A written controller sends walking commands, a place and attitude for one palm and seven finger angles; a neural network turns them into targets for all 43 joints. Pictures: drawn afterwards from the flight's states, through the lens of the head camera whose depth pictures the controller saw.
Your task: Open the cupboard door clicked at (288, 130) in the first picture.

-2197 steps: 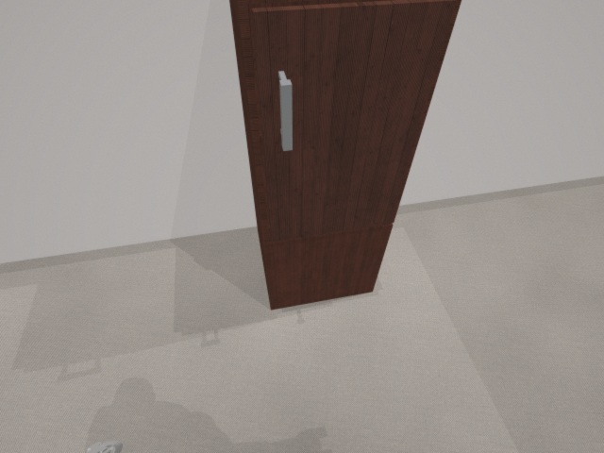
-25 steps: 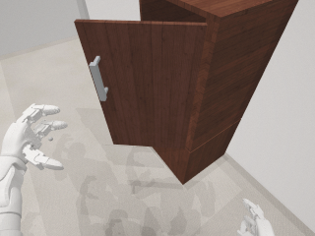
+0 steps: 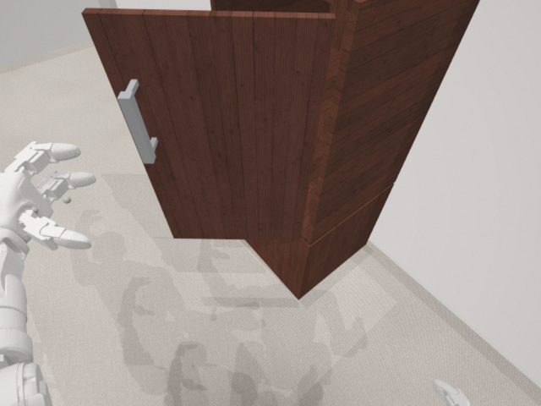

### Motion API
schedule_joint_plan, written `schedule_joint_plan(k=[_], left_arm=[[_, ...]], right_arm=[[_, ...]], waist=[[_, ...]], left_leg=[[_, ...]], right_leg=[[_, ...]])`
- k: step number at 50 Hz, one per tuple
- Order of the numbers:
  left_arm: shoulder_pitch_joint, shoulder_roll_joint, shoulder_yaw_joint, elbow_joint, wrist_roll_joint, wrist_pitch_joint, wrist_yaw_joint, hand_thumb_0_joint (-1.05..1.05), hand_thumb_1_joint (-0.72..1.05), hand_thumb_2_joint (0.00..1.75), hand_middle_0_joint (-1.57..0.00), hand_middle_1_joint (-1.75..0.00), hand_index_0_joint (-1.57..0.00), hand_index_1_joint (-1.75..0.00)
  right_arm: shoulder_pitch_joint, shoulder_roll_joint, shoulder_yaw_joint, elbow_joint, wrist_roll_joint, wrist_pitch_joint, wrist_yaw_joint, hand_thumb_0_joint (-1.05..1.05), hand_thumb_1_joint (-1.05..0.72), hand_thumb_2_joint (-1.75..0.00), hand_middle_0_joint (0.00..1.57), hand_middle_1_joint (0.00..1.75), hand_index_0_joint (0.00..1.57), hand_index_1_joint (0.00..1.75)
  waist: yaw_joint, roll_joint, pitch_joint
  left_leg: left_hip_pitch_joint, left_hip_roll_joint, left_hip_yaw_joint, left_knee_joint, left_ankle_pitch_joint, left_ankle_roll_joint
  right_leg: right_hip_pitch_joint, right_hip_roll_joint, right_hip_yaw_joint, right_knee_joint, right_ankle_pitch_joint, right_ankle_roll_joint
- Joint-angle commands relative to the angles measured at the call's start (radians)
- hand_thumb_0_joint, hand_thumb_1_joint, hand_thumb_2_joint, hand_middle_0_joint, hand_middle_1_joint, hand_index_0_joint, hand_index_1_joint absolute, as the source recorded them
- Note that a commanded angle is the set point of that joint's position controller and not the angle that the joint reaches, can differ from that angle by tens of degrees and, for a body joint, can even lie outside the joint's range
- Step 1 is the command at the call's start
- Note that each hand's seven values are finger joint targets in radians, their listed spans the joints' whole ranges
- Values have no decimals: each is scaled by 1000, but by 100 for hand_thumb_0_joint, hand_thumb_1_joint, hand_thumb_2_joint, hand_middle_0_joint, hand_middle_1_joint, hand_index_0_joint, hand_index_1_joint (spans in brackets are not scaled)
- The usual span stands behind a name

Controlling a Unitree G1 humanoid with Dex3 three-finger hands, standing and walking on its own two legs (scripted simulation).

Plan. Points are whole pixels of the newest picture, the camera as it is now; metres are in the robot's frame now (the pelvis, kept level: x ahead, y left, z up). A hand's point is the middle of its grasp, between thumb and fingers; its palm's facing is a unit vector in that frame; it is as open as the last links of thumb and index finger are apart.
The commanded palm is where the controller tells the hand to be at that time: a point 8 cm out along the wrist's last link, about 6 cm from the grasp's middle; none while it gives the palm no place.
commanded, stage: move the hooked fingers beside the handle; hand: left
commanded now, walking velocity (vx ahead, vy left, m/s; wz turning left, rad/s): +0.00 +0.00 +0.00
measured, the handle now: (141, 123) +0.54 +0.25 +0.10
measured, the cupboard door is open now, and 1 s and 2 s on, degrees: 50 50 50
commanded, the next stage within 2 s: slide the fingers in behind the handle in 1.80 s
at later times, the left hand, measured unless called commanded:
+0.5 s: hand (82, 166) +0.43 +0.30 +0.12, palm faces +0.02 -1.00 -0.01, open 14.0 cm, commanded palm +0.41 +0.35 +0.11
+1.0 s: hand (95, 137) +0.49 +0.31 +0.11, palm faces +0.02 -1.00 +0.01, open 14.0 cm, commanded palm +0.48 +0.36 +0.11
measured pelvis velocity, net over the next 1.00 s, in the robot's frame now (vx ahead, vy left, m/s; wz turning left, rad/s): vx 0.01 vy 0.03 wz -0.03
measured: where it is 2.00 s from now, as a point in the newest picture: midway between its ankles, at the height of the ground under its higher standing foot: outside the picture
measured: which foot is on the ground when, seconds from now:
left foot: down 0.00-1.00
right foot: down 0.00-1.00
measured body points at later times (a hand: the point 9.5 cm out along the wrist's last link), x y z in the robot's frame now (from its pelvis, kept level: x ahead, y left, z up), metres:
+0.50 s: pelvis +0.00 +0.02 -0.01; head +0.07 +0.04 +0.44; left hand +0.42 +0.36 +0.12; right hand +0.07 -0.25 -0.11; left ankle +0.00 +0.11 -0.72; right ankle +0.01 -0.10 -0.72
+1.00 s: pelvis +0.01 +0.03 -0.01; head +0.12 +0.05 +0.42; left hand +0.49 +0.36 +0.12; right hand +0.00 -0.25 -0.11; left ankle +0.00 +0.11 -0.72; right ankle +0.01 -0.10 -0.72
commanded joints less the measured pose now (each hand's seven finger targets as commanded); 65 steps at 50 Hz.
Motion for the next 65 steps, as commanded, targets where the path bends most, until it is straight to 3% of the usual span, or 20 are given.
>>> schedule_joint_plan(k=[1, 4, 8, 10, 14, 17, 21, 25, 27, 33, 35, 39, 42, 45, 47, 50, 55, 59, 64, 65], left_arm=[[-404, 370, 84, -151, -11, -84, 3, 0, -50, 30, -30, -120, -30, -120], [-450, 373, 77, -135, -8, -102, -1, 0, -50, 30, -30, -120, -30, -120], [-512, 361, 47, -76, 3, -112, 4, 0, -50, 30, -30, -120, -30, -120], [-520, 355, 42, -84, 14, -121, 8, 0, -50, 30, -30, -120, -30, -120], [-525, 373, 58, 15, 16, -112, 13, 0, -50, 30, -30, -120, -30, -120], [-613, 370, 23, 33, 46, -123, 20, 0, -50, 30, -30, -120, -30, -120], [-687, 363, 9, 21, 54, -159, 30, 0, -50, 30, -30, -120, -30, -120], [-732, 350, -8, 82, 55, -158, 33, 0, -50, 30, -30, -120, -30, -120], [-714, 391, 19, 148, 67, -142, 41, 0, -50, 30, -30, -120, -30, -120], [-827, 431, 19, 142, 94, -171, 56, 0, -50, 30, -30, -120, -30, -120], [-815, 438, 30, 155, 95, -178, 50, 0, -50, 30, -30, -120, -30, -120], [-849, 482, 41, 236, 105, -163, 37, 0, -50, 30, -30, -120, -30, -120], [-859, 496, 33, 235, 125, -159, 37, 0, -50, 30, -30, -120, -30, -120], [-895, 550, 78, 218, 119, -173, 36, 0, -50, 30, -30, -120, -30, -120], [-906, 523, 53, 234, 121, -169, 28, 0, -50, 30, -30, -120, -30, -120], [-879, 566, 74, 272, 129, -155, 19, 0, -50, 30, -30, -120, -30, -120], [-839, 528, 59, 232, 116, -156, 5, 0, -50, 30, -30, -120, -30, -120], [-841, 554, 90, 230, 106, -155, 7, 0, -50, 30, -30, -120, -30, -120], [-826, 568, 107, 177, 110, -173, 16, 0, -50, 30, -30, -120, -30, -120], [-846, 550, 87, 176, 109, -174, 14, 0, -50, 30, -30, -120, -30, -120]], right_arm=[[9, -146, -57, -121, -6, -31, -6, 0, -90, -90, 20, 30, 20, 30], [23, -148, -59, -120, -8, -21, -5, 0, -90, -90, 20, 30, 20, 30], [40, -149, -56, -113, -10, -5, -3, 0, -90, -90, 20, 30, 20, 30], [48, -149, -59, -113, -13, 0, 0, 0, -90, -90, 20, 30, 20, 30], [68, -159, -58, -109, -15, 19, 4, 0, -90, -90, 20, 30, 20, 30], [79, -158, -58, -104, -17, 29, 4, 0, -90, -90, 20, 30, 20, 30], [103, -158, -62, -92, -24, 41, 7, 0, -90, -90, 20, 30, 20, 30], [119, -164, -59, -72, -28, 55, 9, 0, -90, -90, 20, 30, 20, 30], [131, -171, -59, -69, -29, 66, 8, 0, -90, -90, 20, 30, 20, 30], [167, -174, -60, -62, -37, 93, 11, 0, -90, -90, 20, 30, 20, 30], [179, -176, -63, -59, -40, 102, 17, 0, -90, -90, 20, 30, 20, 30], [197, -184, -58, -50, -39, 126, 13, 0, -90, -90, 20, 30, 20, 30], [208, -183, -58, -55, -42, 139, 17, 0, -90, -90, 20, 30, 20, 30], [229, -189, -62, -50, -47, 153, 17, 0, -90, -90, 20, 30, 20, 30], [232, -184, -62, -49, -47, 159, 19, 0, -90, -90, 20, 30, 20, 30], [244, -189, -59, -52, -47, 175, 19, 0, -90, -90, 20, 30, 20, 30], [250, -184, -64, -70, -49, 192, 30, 0, -90, -90, 20, 30, 20, 30], [251, -188, -67, -73, -48, 200, 30, 0, -90, -90, 20, 30, 20, 30], [239, -181, -68, -81, -48, 201, 34, 0, -90, -90, 20, 30, 20, 30], [235, -180, -65, -77, -46, 202, 35, 0, -90, -90, 20, 30, 20, 30]], waist=[[-6, 57, -280], [-8, 66, -319], [-20, 69, -294], [-17, 112, -343], [-23, 21, -308], [-40, 84, -302], [-53, 128, -374], [-67, 112, -357], [-66, 65, -330], [-86, 109, -389], [-82, 138, -433], [-100, 84, -386], [-101, 152, -402], [-101, 130, -467], [-114, 146, -455], [-108, 147, -439], [-98, 173, -469], [-102, 128, -458], [-89, 195, -488], [-103, 183, -469]], left_leg=[[71, -28, -37, -77, 233, 23], [92, -27, -38, -70, 269, 24], [87, -23, -46, -70, 265, 21], [129, -22, -49, -66, 304, 17], [75, -16, -52, -65, 292, 19], [84, -15, -58, -62, 276, 15], [166, -7, -78, -44, 350, 3], [167, 2, -90, -40, 362, -3], [111, 0, -86, -38, 332, 3], [138, 7, -92, -9, 423, -5], [178, 11, -95, 1, 472, -11], [91, 8, -84, 7, 420, 5], [109, 9, -88, 14, 432, 0], [130, 12, -92, 32, 485, 0], [122, 11, -84, 40, 485, 3], [97, 10, -82, 44, 503, 6], [136, 15, -82, 52, 550, 1], [107, 15, -79, 52, 519, 10], [149, 15, -79, 59, 561, 1], [144, 16, -81, 59, 549, 2]], right_leg=[[130, -9, 78, -69, 247, 18], [136, -6, 76, -58, 284, 15], [91, -1, 63, -55, 254, 9], [83, 0, 59, -47, 278, 8], [74, 3, 55, -44, 275, 12], [23, 0, 49, -39, 236, 11], [-15, 6, 45, -27, 243, 8], [-52, 9, 35, -23, 230, 8], [-47, 7, 37, -23, 224, 11], [-63, 12, 37, 0, 260, 9], [-73, 16, 39, 2, 274, 13], [-64, 17, 43, 1, 284, 18], [-96, 16, 39, 7, 270, 15], [-74, 23, 41, 16, 307, 18], [-85, 22, 44, 13, 318, 21], [-82, 24, 45, 16, 337, 20], [-95, 30, 39, 20, 339, 20], [-80, 32, 41, 20, 345, 21], [-83, 33, 42, 26, 352, 18], [-94, 34, 41, 24, 345, 20]])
